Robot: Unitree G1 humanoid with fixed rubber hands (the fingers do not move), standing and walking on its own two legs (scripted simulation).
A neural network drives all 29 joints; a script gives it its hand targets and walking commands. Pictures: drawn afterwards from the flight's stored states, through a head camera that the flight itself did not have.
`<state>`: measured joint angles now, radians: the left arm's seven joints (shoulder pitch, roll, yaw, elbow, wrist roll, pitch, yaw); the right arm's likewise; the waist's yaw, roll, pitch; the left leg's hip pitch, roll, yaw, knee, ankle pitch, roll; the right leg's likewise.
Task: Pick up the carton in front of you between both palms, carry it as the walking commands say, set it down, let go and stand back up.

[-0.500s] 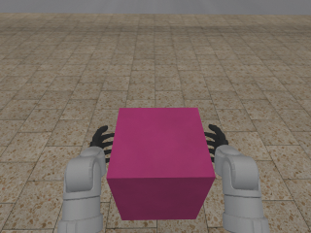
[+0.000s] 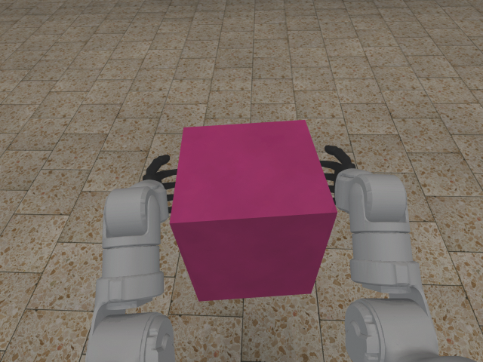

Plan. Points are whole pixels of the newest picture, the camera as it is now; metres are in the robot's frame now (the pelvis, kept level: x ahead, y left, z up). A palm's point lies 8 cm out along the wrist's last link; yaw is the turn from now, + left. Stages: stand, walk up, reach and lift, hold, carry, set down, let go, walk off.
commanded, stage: carry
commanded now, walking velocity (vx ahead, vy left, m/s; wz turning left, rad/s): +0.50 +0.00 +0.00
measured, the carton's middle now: (249, 213) +0.36 +0.00 +0.02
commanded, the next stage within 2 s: none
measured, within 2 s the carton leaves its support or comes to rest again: neither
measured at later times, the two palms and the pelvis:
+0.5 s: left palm (166, 106) +0.61 +0.17 +0.07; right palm (303, 104) +0.59 -0.13 +0.08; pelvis +0.34 +0.04 +0.00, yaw -4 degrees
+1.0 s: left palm (200, 41) +0.92 +0.11 +0.06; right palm (303, 36) +0.93 -0.18 +0.06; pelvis +0.67 -0.04 +0.00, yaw +0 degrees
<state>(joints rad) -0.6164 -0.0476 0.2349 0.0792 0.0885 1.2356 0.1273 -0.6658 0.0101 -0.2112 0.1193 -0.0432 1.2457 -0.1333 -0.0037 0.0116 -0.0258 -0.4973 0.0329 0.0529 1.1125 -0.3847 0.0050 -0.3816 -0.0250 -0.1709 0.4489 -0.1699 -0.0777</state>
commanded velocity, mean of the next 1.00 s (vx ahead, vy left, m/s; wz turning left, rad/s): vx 0.50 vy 0.00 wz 0.00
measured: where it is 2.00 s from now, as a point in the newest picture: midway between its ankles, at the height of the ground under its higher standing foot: (245, 155)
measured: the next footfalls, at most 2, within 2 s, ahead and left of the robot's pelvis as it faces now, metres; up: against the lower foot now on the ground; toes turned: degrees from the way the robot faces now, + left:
left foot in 0.32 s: +0.41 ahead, +0.10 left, +0.00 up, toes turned +8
right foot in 0.84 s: +0.77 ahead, -0.12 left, +0.00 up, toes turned -13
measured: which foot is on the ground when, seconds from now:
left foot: up 0.00-0.30, down 0.32-0.88, up 0.90-1.00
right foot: down 0.00-0.32, up 0.34-0.82, down 0.84-1.00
